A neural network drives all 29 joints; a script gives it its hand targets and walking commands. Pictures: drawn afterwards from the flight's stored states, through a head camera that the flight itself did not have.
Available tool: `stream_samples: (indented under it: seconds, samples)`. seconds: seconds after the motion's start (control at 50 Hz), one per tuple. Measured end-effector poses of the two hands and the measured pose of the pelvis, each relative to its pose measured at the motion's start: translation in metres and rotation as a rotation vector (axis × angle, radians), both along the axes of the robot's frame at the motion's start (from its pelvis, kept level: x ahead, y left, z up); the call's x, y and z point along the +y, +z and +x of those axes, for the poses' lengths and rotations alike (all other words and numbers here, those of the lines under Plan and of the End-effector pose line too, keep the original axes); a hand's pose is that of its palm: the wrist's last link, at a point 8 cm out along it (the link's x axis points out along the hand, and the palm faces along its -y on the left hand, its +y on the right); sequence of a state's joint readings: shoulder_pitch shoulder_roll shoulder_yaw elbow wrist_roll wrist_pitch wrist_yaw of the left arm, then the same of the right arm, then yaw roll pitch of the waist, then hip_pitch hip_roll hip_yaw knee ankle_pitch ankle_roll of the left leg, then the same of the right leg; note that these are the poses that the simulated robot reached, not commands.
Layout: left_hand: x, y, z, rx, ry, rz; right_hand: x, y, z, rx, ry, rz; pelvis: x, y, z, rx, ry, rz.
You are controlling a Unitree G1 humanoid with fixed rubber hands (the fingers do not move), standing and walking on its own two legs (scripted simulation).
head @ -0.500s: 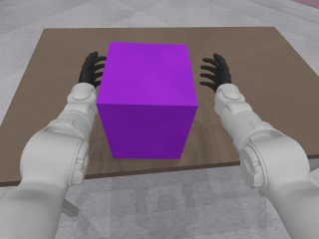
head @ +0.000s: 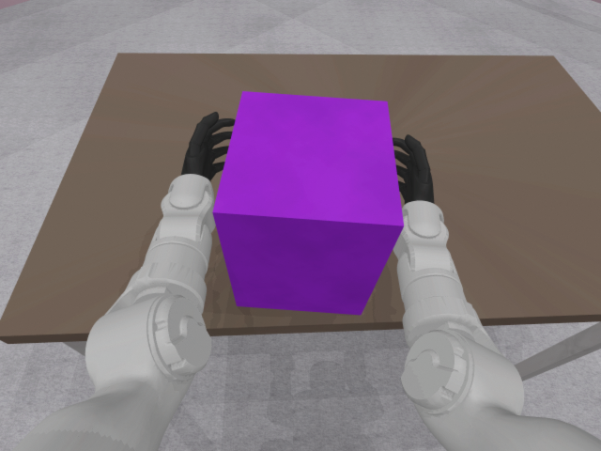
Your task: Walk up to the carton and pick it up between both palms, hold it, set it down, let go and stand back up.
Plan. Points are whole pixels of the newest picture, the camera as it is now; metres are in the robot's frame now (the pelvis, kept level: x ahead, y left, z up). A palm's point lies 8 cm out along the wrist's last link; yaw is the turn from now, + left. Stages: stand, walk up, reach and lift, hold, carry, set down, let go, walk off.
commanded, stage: reach and lift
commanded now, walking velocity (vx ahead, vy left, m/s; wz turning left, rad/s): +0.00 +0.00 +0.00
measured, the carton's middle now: (306, 211) +0.45 -0.01 +0.03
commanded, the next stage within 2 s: none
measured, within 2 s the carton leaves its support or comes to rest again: leaves its support in 1.92 s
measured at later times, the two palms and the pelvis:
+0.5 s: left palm (196, 178) +0.46 +0.14 +0.10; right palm (414, 197) +0.43 -0.15 +0.09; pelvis +0.01 +0.00 +0.00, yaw +1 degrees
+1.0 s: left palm (196, 178) +0.46 +0.14 +0.10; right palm (414, 198) +0.43 -0.15 +0.09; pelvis +0.01 +0.00 +0.00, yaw +1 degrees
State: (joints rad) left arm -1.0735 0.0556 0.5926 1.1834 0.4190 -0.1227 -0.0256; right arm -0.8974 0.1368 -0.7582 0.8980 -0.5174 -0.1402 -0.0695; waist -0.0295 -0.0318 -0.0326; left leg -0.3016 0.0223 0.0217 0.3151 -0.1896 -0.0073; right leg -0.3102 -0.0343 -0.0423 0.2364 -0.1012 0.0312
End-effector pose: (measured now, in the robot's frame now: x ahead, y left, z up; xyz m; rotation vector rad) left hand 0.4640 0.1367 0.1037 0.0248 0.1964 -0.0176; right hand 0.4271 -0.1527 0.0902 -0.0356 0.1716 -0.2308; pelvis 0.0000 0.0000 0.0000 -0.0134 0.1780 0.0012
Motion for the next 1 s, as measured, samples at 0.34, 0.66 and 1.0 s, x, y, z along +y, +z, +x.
stream_samples:
  seconds: [0.34, 0.66, 1.0]
  samples:
    - [0.004, -0.002, -0.008, 0.005, 0.023, -0.008, 0.001, -0.001, -0.001, -0.015, 0.027, -0.011, -0.007, 0.000, 0.012, -0.066, 0.022, -0.002]
    - [0.004, -0.003, -0.007, 0.007, 0.019, -0.013, 0.002, -0.001, -0.002, -0.016, 0.024, -0.014, -0.002, 0.000, 0.011, -0.073, 0.013, 0.002]
    - [0.004, -0.003, -0.008, 0.007, 0.021, -0.002, 0.002, -0.002, -0.002, -0.021, 0.023, 0.000, -0.002, 0.000, 0.010, -0.061, 0.012, 0.000]
